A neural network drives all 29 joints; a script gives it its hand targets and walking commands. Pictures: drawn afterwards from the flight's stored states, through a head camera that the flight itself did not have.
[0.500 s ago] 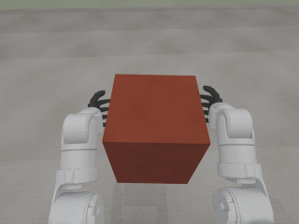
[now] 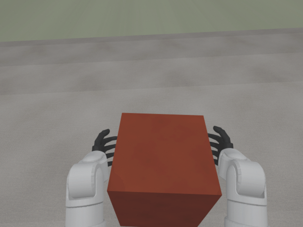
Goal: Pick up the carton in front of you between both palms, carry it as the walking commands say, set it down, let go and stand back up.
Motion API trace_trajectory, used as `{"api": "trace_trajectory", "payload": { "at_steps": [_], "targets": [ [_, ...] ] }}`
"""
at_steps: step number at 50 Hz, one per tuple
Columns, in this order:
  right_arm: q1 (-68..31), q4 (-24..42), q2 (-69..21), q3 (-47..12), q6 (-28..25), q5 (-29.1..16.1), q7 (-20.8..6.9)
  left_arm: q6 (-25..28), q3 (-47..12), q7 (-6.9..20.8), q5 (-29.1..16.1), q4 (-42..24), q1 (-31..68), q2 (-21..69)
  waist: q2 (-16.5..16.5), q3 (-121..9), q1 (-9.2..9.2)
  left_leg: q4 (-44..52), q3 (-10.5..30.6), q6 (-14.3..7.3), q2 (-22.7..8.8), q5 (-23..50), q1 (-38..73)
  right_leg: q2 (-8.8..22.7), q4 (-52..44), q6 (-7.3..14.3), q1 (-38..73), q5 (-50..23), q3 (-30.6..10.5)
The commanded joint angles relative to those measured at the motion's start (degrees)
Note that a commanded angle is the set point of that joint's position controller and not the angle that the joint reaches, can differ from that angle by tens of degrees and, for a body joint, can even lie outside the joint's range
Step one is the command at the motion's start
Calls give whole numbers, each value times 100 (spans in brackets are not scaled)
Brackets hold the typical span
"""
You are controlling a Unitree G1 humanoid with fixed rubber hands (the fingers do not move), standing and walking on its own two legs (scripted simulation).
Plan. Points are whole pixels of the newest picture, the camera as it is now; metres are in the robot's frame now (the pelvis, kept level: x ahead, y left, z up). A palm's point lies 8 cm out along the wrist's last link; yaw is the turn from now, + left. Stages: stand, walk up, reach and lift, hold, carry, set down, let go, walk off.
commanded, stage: carry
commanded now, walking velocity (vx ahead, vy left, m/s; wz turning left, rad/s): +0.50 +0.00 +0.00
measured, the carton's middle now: (160, 173) +0.27 +0.00 +0.02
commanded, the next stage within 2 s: none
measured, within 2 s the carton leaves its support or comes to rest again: neither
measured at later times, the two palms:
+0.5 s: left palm (106, 87) +0.57 +0.18 +0.08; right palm (189, 83) +0.57 -0.12 +0.09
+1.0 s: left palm (127, 48) +0.88 +0.13 +0.09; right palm (188, 46) +0.89 -0.17 +0.08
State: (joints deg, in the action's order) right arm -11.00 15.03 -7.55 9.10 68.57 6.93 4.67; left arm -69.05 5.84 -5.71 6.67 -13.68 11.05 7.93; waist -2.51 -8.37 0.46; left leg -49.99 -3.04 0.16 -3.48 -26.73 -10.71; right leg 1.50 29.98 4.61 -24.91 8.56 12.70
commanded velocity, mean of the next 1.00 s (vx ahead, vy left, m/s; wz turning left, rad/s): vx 0.50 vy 0.00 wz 0.00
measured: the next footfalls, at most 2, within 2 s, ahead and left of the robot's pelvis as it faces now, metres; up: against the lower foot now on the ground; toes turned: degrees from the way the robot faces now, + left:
left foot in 0.42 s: +0.43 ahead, +0.13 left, +0.00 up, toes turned +10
right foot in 0.90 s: +0.73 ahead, -0.11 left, +0.00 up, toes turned -13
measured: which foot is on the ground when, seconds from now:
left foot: up 0.00-0.40, down 0.42-0.90, up 0.92-1.00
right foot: down 0.00-0.44, up 0.46-0.88, down 0.90-1.00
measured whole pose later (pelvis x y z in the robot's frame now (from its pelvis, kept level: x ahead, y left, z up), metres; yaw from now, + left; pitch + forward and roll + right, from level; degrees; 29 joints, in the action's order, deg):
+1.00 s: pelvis +0.62 -0.02 +0.00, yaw +1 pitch +4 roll +0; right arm -10.1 17.0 -7.7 8.4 69.9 7.1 4.7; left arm -70.0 5.4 -5.4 6.5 -15.3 9.9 7.8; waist -2.1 -5.9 0.7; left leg -60.6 -3.8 0.7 -4.4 -25.5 -15.9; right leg 3.3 30.2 4.4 -24.0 10.0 14.0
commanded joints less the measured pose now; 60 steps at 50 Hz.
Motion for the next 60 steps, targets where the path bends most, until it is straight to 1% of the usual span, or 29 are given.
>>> {"api": "trace_trajectory", "payload": {
  "at_steps": [1,2,3,6,10,17,20,21,22,23,24,25,26,27,29,32,35,41,43,44,45,46,47,48,50,51,53,55,60],
  "targets": [
    [-2915,323,-5235,-4378,165,-2456,-1536,-21,-3873,1562,-2322,-404,2656,5272,1029,-1471,76,-2175,319,-160,-123,93,-3069,2111,-1507,741,3455,-154,-3366],
    [-2876,271,-5356,-4415,122,-2456,-1539,9,-3925,1575,-2361,-478,2748,5379,630,-1310,47,-1843,364,-150,-322,471,-2920,1985,-1654,524,2963,-44,-2896],
    [-2816,225,-5452,-4432,77,-2449,-1533,39,-3965,1586,-2395,-532,2840,5442,585,-1205,15,-1401,368,-108,-448,769,-2662,1859,-1852,342,2532,241,-2451],
    [-2541,157,-5600,-4446,-33,-2347,-1480,105,-4028,1632,-2471,-608,2721,5445,904,-1042,21,-409,-6,55,-386,1256,-2338,1576,-2252,247,2113,582,-1642],
    [-2301,255,-5490,-4449,-73,-2243,-1410,123,-4072,1657,-2501,-779,2589,5245,918,-744,23,916,-326,196,-322,1976,-2463,1366,-2347,253,2358,113,-1139],
    [-2272,435,-4931,-4350,164,-2279,-1371,-80,-3926,1553,-2319,-808,2385,4706,1091,-244,71,2108,-735,17,-102,2508,-2086,1265,-1865,104,2735,-1115,-688],
    [-2217,272,-4819,-4235,242,-2268,-1395,-161,-3920,1531,-2290,-710,2470,4616,901,-562,-35,2555,-1253,-112,311,1981,-589,1021,-473,-146,2478,-2099,-212],
    [-2142,167,-4791,-4163,249,-2254,-1409,-184,-3928,1524,-2290,-689,2477,4564,626,-986,-136,2457,-978,-172,117,1724,731,858,539,-334,1753,-1909,-42],
    [-2154,52,-4730,-4072,215,-2185,-1437,-230,-4001,1514,-2336,-813,2651,4626,-607,-1466,-223,2938,1449,-775,-1354,878,2054,361,2308,-686,194,-687,-113],
    [-2059,-122,-4905,-4081,168,-2204,-1447,-249,-4063,1530,-2364,-826,2762,4708,-1842,-1643,-223,3655,3184,-1305,-2066,1310,2748,-255,3547,-737,-1196,1731,-450],
    [-2168,62,-5073,-4131,134,-2299,-1461,-198,-4092,1549,-2419,-782,2894,4896,-1339,-1552,-196,3532,2854,-1328,-2080,2110,2693,-6,4324,-555,-1654,1962,-1012],
    [-2301,171,-5297,-4186,88,-2359,-1471,-129,-4086,1572,-2464,-775,2916,5082,-818,-1617,-196,3365,2349,-1228,-1917,2589,2393,244,4487,-423,-1661,1807,-1225],
    [-2424,296,-5499,-4244,33,-2403,-1487,-55,-4119,1580,-2477,-812,2921,5241,-237,-1516,-166,3387,1869,-996,-1827,2640,1933,492,4186,-376,-1540,1470,-1295],
    [-2543,415,-5630,-4303,-16,-2464,-1505,12,-4152,1569,-2464,-855,2901,5349,-70,-1474,-116,3572,1480,-796,-1708,2385,1549,640,3741,-375,-1337,1120,-1341],
    [-2541,498,-5693,-4378,-91,-2529,-1535,104,-4221,1515,-2383,-909,2805,5476,-341,-1418,-95,3859,902,-677,-1517,1867,1174,600,3178,-431,-1021,767,-1117],
    [-2299,611,-5543,-4426,-114,-2562,-1573,187,-4233,1434,-2262,-1009,2508,5461,-519,-1172,-106,4207,434,-785,-1396,1572,1117,594,2152,-556,-1097,373,-853],
    [-2224,777,-5277,-4418,-74,-2542,-1565,148,-4217,1393,-2234,-1167,2418,5255,-493,-862,-119,4195,36,-754,-1215,2106,1251,511,1058,-612,-1111,-134,-583],
    [-1952,578,-4827,-4236,144,-2282,-1469,-122,-4092,1453,-2289,-1074,2342,4769,-624,-290,-151,3894,-414,-559,-1120,2959,1438,322,-78,-441,-670,-637,-195],
    [-2052,502,-4776,-4220,200,-2245,-1452,-186,-4018,1491,-2300,-966,2384,4687,-620,-287,-114,3366,-570,-445,-1074,3366,1408,201,-334,-357,-95,-448,-7],
    [-2114,476,-4763,-4222,225,-2240,-1445,-204,-3972,1508,-2298,-875,2361,4678,-450,-472,-41,2629,-854,-320,-883,3693,1171,-22,-553,-333,698,-253,241],
    [-2135,448,-4731,-4232,244,-2232,-1437,-212,-3918,1524,-2303,-772,2315,4661,-126,-847,28,1556,-1042,-158,-673,3628,514,21,-471,-315,1944,55,134],
    [-2254,474,-4713,-4266,280,-2253,-1435,-205,-3839,1535,-2270,-665,2257,4599,979,-1200,131,14,-1041,107,-305,2492,-722,1253,-1035,8,2978,995,-1859],
    [-2478,614,-4824,-4358,303,-2303,-1434,-153,-3805,1555,-2239,-512,2335,4695,2322,-1482,126,-1446,-650,238,400,113,-2442,2342,-1603,688,4132,888,-4005],
    [-2539,554,-4934,-4392,278,-2333,-1447,-117,-3838,1568,-2319,-571,2319,4901,1992,-1410,91,-2169,58,57,144,-116,-2911,2373,-1660,767,3961,64,-3996],
    [-2702,587,-5323,-4478,143,-2427,-1473,-9,-3957,1590,-2399,-767,2555,5305,882,-1455,72,-2190,301,-147,-275,384,-2943,2085,-1461,558,3497,-768,-2908],
    [-2683,614,-5424,-4524,74,-2425,-1473,51,-4022,1600,-2430,-871,2668,5457,605,-1384,47,-1791,350,-143,-427,726,-2761,1960,-1558,386,3137,-855,-2483],
    [-2553,610,-5645,-4555,-32,-2419,-1447,127,-4078,1607,-2483,-1017,2710,5542,790,-1397,27,-1138,170,-97,-410,1091,-2425,1785,-1823,228,2819,-513,-1891],
    [-2292,623,-5662,-4550,-108,-2327,-1398,157,-4128,1630,-2512,-1120,2553,5486,885,-1279,35,-527,-20,-8,-366,1270,-2461,1686,-2036,272,2798,-337,-1523],
    [-2053,815,-5381,-4527,-82,-2223,-1309,101,-4123,1640,-2522,-1340,2351,5094,951,-775,56,1133,-483,107,-220,2009,-2570,1376,-2063,266,3013,-1102,-845]
  ]
}}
